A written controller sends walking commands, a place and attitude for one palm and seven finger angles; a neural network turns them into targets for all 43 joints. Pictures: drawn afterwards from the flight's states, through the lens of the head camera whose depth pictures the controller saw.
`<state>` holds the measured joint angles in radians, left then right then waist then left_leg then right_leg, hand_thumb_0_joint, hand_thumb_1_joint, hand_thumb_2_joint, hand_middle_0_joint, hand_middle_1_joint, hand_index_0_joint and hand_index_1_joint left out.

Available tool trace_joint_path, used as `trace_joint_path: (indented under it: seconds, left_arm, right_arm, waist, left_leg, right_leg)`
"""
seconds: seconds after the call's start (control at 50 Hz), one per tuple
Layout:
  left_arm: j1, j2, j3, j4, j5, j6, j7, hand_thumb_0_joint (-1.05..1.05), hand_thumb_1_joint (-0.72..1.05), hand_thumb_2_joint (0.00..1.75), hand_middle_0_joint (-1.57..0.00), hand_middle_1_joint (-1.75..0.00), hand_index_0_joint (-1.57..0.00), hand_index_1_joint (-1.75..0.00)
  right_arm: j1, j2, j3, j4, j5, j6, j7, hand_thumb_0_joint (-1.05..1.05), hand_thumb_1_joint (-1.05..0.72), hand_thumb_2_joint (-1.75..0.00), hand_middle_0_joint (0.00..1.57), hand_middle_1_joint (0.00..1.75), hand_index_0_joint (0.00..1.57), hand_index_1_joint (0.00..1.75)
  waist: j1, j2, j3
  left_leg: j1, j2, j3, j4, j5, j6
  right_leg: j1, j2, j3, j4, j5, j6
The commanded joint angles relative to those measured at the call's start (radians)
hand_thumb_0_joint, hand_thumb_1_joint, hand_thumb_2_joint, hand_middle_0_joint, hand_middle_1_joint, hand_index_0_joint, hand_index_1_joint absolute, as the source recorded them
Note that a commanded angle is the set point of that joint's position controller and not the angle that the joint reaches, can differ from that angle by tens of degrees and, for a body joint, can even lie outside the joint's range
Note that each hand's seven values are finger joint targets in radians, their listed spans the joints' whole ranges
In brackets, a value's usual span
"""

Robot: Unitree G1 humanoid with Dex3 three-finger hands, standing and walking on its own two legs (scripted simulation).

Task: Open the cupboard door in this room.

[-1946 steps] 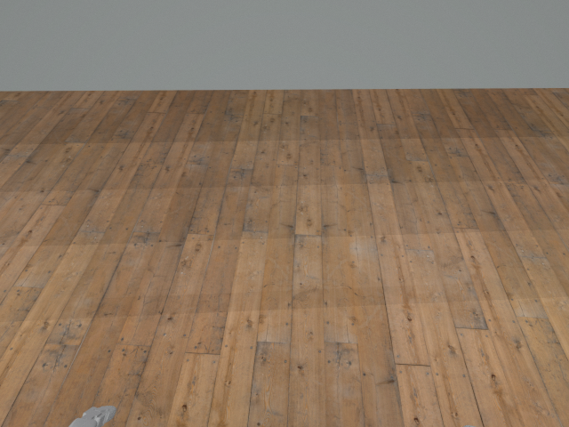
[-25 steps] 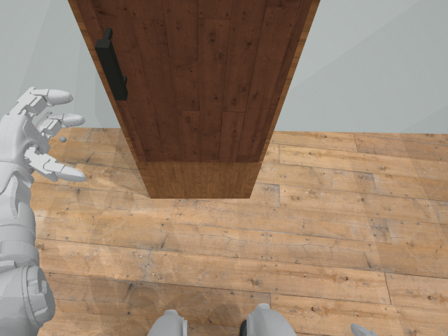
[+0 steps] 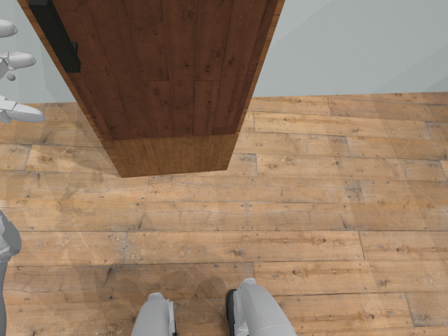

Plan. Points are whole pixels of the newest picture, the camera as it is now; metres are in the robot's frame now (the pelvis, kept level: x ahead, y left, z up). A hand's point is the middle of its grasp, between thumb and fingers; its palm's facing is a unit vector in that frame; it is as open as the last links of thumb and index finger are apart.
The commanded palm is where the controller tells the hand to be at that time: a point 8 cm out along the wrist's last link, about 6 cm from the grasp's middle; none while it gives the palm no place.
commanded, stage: move the hooked fingers beside the handle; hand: left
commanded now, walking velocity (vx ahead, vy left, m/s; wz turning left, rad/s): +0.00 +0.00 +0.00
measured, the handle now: (59, 28) +0.62 +0.23 +0.08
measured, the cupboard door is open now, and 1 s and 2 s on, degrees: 0 0 0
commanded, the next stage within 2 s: slide the fingers in behind the handle in 1.22 s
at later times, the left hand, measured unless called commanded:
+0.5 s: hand (16, 44) +0.58 +0.29 +0.08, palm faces +0.02 -1.00 -0.04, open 13.9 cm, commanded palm +0.56 +0.31 +0.08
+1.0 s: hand (13, 52) +0.56 +0.29 +0.09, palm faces +0.04 -1.00 -0.02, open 13.9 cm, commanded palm +0.55 +0.32 +0.08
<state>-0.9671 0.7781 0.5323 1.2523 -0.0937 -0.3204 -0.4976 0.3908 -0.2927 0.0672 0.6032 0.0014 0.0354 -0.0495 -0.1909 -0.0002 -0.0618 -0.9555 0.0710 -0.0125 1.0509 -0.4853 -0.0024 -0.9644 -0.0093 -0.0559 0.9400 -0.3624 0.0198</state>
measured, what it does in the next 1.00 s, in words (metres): stands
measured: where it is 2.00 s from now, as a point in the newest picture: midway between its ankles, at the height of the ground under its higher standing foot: outside the picture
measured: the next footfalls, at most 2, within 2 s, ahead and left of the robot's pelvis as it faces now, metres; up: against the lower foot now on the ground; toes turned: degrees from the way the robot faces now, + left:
none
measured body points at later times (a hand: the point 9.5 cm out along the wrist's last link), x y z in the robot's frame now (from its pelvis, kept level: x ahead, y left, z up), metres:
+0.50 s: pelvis +0.02 +0.01 -0.01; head +0.22 +0.04 +0.39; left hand +0.58 +0.34 +0.09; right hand -0.04 -0.23 -0.09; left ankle +0.00 +0.12 -0.67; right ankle +0.04 -0.14 -0.67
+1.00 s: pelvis +0.02 +0.01 +0.00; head +0.19 +0.04 +0.41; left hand +0.55 +0.34 +0.09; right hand +0.01 -0.26 -0.09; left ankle +0.00 +0.12 -0.67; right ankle +0.04 -0.14 -0.67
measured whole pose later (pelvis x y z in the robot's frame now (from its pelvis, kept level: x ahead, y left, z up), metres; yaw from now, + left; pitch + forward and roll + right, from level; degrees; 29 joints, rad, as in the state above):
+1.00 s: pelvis +0.02 +0.01 +0.00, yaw -1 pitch +25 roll -5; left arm -1.05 0.85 0.55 1.28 -0.04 -0.29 -0.45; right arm 0.39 -0.28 0.08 0.54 -0.01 0.12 -0.01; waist -0.23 0.01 -0.06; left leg -0.99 0.09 -0.03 1.06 -0.52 0.00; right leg -0.97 0.01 -0.07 0.91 -0.37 0.03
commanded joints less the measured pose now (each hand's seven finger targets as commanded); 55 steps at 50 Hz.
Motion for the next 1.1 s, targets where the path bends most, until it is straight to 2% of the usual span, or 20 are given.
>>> trace_joint_path:
  seconds: [0.0, 0.06, 0.12, 0.18, 0.22, 0.3, 0.32, 0.4, 0.44, 0.5, 0.6, 0.64, 0.66, 0.74, 0.78, 0.84, 0.88, 0.94, 0.98, 1.08]
  left_arm:
    - [-0.462, 0.355, 0.036, -0.170, 0.005, -0.053, 0.016, 0.00, -0.50, 0.30, -0.30, -1.20, -0.30, -1.20]
    - [-0.530, 0.356, 0.011, -0.148, 0.026, -0.037, 0.029, 0.00, -0.50, 0.30, -0.30, -1.20, -0.30, -1.20]
    - [-0.567, 0.430, 0.044, -0.142, 0.048, -0.025, 0.041, 0.00, -0.50, 0.30, -0.30, -1.20, -0.30, -1.20]
    - [-0.609, 0.465, 0.055, -0.164, 0.067, -0.028, 0.042, 0.00, -0.50, 0.30, -0.30, -1.20, -0.30, -1.20]
    - [-0.592, 0.482, 0.059, -0.108, 0.077, -0.013, 0.043, 0.00, -0.50, 0.30, -0.30, -1.20, -0.30, -1.20]
    - [-0.639, 0.520, 0.056, -0.094, 0.094, 0.010, 0.035, 0.00, -0.50, 0.30, -0.30, -1.20, -0.30, -1.20]
    - [-0.603, 0.539, 0.074, -0.088, 0.099, 0.015, 0.032, 0.00, -0.50, 0.30, -0.30, -1.20, -0.30, -1.20]
    - [-0.499, 0.520, 0.096, -0.181, 0.088, 0.011, 0.009, 0.00, -0.50, 0.30, -0.30, -1.20, -0.30, -1.20]
    - [-0.490, 0.498, 0.103, -0.205, 0.061, 0.015, -0.003, 0.00, -0.50, 0.30, -0.30, -1.20, -0.30, -1.20]
    - [-0.491, 0.428, 0.086, -0.257, 0.024, 0.012, -0.014, 0.00, -0.50, 0.30, -0.30, -1.20, -0.30, -1.20]
    - [-0.463, 0.400, 0.083, -0.309, 0.028, 0.002, 0.015, 0.00, -0.50, 0.30, -0.30, -1.20, -0.30, -1.20]
    - [-0.434, 0.339, 0.046, -0.304, 0.027, 0.007, 0.027, 0.00, -0.50, 0.30, -0.30, -1.20, -0.30, -1.20]
    - [-0.420, 0.347, 0.059, -0.304, 0.023, 0.005, 0.031, 0.00, -0.50, 0.30, -0.30, -1.20, -0.30, -1.20]
    - [-0.399, 0.350, 0.058, -0.252, 0.017, 0.016, 0.037, 0.00, -0.50, 0.30, -0.30, -1.20, -0.30, -1.20]
    - [-0.406, 0.335, 0.040, -0.243, 0.022, 0.006, 0.037, 0.00, -0.50, 0.30, -0.30, -1.20, -0.30, -1.20]
    - [-0.442, 0.387, 0.056, -0.215, 0.037, -0.016, 0.048, 0.00, -0.50, 0.30, -0.30, -1.20, -0.30, -1.20]
    - [-0.479, 0.373, 0.043, -0.221, 0.035, -0.036, 0.045, 0.00, -0.50, 0.30, -0.30, -1.20, -0.30, -1.20]
    - [-0.514, 0.378, 0.034, -0.174, 0.033, -0.041, 0.038, 0.00, -0.50, 0.30, -0.30, -1.20, -0.30, -1.20]
    - [-0.524, 0.416, 0.054, -0.178, 0.035, -0.044, 0.024, 0.00, -0.50, 0.30, -0.30, -1.20, -0.30, -1.20]
    - [-0.554, 0.423, 0.023, -0.114, 0.046, -0.012, 0.005, 0.00, -0.50, 0.30, -0.30, -1.20, -0.30, -1.20]
  right_arm:
    - [0.194, -0.197, -0.068, -0.042, -0.008, 0.004, -0.015, 0.00, -0.90, -0.90, 0.20, 0.30, 0.20, 0.30]
    - [0.207, -0.198, -0.060, -0.039, -0.011, 0.009, -0.015, 0.00, -0.90, -0.90, 0.20, 0.30, 0.20, 0.30]
    - [0.231, -0.205, -0.054, -0.040, -0.017, 0.021, -0.014, 0.00, -0.90, -0.90, 0.20, 0.30, 0.20, 0.30]
    - [0.251, -0.206, -0.050, -0.041, -0.025, 0.033, -0.007, 0.00, -0.90, -0.90, 0.20, 0.30, 0.20, 0.30]
    - [0.258, -0.208, -0.045, -0.042, -0.026, 0.044, -0.004, 0.00, -0.90, -0.90, 0.20, 0.30, 0.20, 0.30]
    - [0.274, -0.209, -0.035, -0.046, -0.028, 0.060, -0.003, 0.00, -0.90, -0.90, 0.20, 0.30, 0.20, 0.30]
    - [0.283, -0.209, -0.034, -0.052, -0.029, 0.065, -0.001, 0.00, -0.90, -0.90, 0.20, 0.30, 0.20, 0.30]
    - [0.308, -0.205, -0.051, -0.065, -0.035, 0.086, 0.016, 0.00, -0.90, -0.90, 0.20, 0.30, 0.20, 0.30]
    - [0.306, -0.207, -0.056, -0.064, -0.034, 0.093, 0.023, 0.00, -0.90, -0.90, 0.20, 0.30, 0.20, 0.30]
    - [0.309, -0.206, -0.067, -0.061, -0.032, 0.097, 0.034, 0.00, -0.90, -0.90, 0.20, 0.30, 0.20, 0.30]
    - [0.309, -0.194, -0.074, -0.050, -0.033, 0.099, 0.044, 0.00, -0.90, -0.90, 0.20, 0.30, 0.20, 0.30]
    - [0.301, -0.187, -0.075, -0.050, -0.033, 0.099, 0.049, 0.00, -0.90, -0.90, 0.20, 0.30, 0.20, 0.30]
    - [0.304, -0.188, -0.077, -0.051, -0.033, 0.100, 0.049, 0.00, -0.90, -0.90, 0.20, 0.30, 0.20, 0.30]
    - [0.281, -0.188, -0.074, -0.066, -0.026, 0.102, 0.044, 0.00, -0.90, -0.90, 0.20, 0.30, 0.20, 0.30]
    - [0.270, -0.185, -0.070, -0.070, -0.024, 0.102, 0.043, 0.00, -0.90, -0.90, 0.20, 0.30, 0.20, 0.30]
    - [0.259, -0.187, -0.065, -0.074, -0.023, 0.097, 0.035, 0.00, -0.90, -0.90, 0.20, 0.30, 0.20, 0.30]
    - [0.249, -0.186, -0.064, -0.074, -0.022, 0.093, 0.031, 0.00, -0.90, -0.90, 0.20, 0.30, 0.20, 0.30]
    - [0.241, -0.189, -0.057, -0.069, -0.019, 0.085, 0.024, 0.00, -0.90, -0.90, 0.20, 0.30, 0.20, 0.30]
    - [0.244, -0.194, -0.059, -0.063, -0.018, 0.081, 0.018, 0.00, -0.90, -0.90, 0.20, 0.30, 0.20, 0.30]
    - [0.237, -0.196, -0.042, -0.062, -0.012, 0.077, 0.009, 0.00, -0.90, -0.90, 0.20, 0.30, 0.20, 0.30]
  waist:
    - [-0.018, 0.195, -0.490]
    - [-0.044, 0.239, -0.468]
    - [-0.050, 0.245, -0.528]
    - [-0.053, 0.317, -0.592]
    - [-0.066, 0.262, -0.551]
    - [-0.084, 0.296, -0.552]
    - [-0.070, 0.290, -0.572]
    - [-0.031, 0.353, -0.663]
    - [-0.039, 0.313, -0.641]
    - [-0.045, 0.332, -0.639]
    - [-0.031, 0.377, -0.622]
    - [-0.035, 0.367, -0.582]
    - [-0.032, 0.351, -0.573]
    - [-0.037, 0.266, -0.517]
    - [-0.035, 0.316, -0.499]
    - [-0.043, 0.239, -0.474]
    - [-0.050, 0.277, -0.497]
    - [-0.064, 0.241, -0.487]
    - [-0.059, 0.269, -0.547]
    - [-0.078, 0.263, -0.504]
  left_leg:
    - [0.295, -0.033, -0.038, -0.122, 0.398, 0.029]
    - [0.294, -0.030, -0.043, -0.113, 0.393, 0.032]
    - [0.297, -0.026, -0.048, -0.094, 0.435, 0.031]
    - [0.343, -0.020, -0.054, -0.073, 0.518, 0.023]
    - [0.305, -0.018, -0.054, -0.065, 0.513, 0.029]
    - [0.282, -0.016, -0.051, -0.055, 0.520, 0.034]
    - [0.283, -0.017, -0.053, -0.054, 0.539, 0.033]
    - [0.425, -0.001, -0.068, -0.059, 0.747, 0.013]
    - [0.420, 0.002, -0.065, -0.057, 0.747, 0.018]
    - [0.473, 0.004, -0.072, -0.064, 0.782, 0.015]
    - [0.531, 0.005, -0.072, -0.073, 0.830, 0.004]
    - [0.528, 0.004, -0.068, -0.079, 0.823, 0.005]
    - [0.528, 0.005, -0.070, -0.080, 0.840, 0.009]
    - [0.418, -0.010, -0.044, -0.098, 0.709, 0.024]
    - [0.434, -0.012, -0.040, -0.097, 0.708, 0.021]
    - [0.343, -0.020, -0.032, -0.098, 0.589, 0.030]
    - [0.365, -0.020, -0.032, -0.090, 0.589, 0.026]
    - [0.312, -0.022, -0.031, -0.083, 0.516, 0.031]
    - [0.332, -0.023, -0.033, -0.070, 0.541, 0.030]
    - [0.268, -0.022, -0.036, -0.061, 0.469, 0.037]
  right_leg:
    - [0.230, 0.049, 0.019, -0.073, 0.221, -0.031]
    - [0.177, 0.050, 0.013, -0.070, 0.203, -0.033]
    - [0.189, 0.051, 0.013, -0.059, 0.232, -0.029]
    - [0.172, 0.054, 0.009, -0.042, 0.277, -0.034]
    - [0.174, 0.057, 0.006, -0.047, 0.285, -0.029]
    - [0.176, 0.061, 0.004, -0.044, 0.303, -0.029]
    - [0.194, 0.062, 0.001, -0.037, 0.316, -0.030]
    - [0.190, 0.066, -0.013, -0.033, 0.392, -0.034]
    - [0.193, 0.073, -0.014, -0.044, 0.403, -0.031]
    - [0.164, 0.081, -0.019, -0.060, 0.400, -0.033]
    - [0.157, 0.084, -0.021, -0.072, 0.400, -0.037]
    - [0.154, 0.084, -0.023, -0.083, 0.397, -0.036]
    - [0.169, 0.086, -0.023, -0.085, 0.416, -0.039]
    - [0.241, 0.084, -0.013, -0.093, 0.426, -0.033]
    - [0.216, 0.081, -0.010, -0.091, 0.414, -0.037]
    - [0.260, 0.080, -0.001, -0.085, 0.392, -0.035]
    - [0.239, 0.078, 0.001, -0.077, 0.385, -0.038]
    - [0.245, 0.076, 0.008, -0.076, 0.348, -0.033]
    - [0.249, 0.072, 0.011, -0.062, 0.369, -0.034]
    - [0.206, 0.070, 0.009, -0.057, 0.314, -0.030]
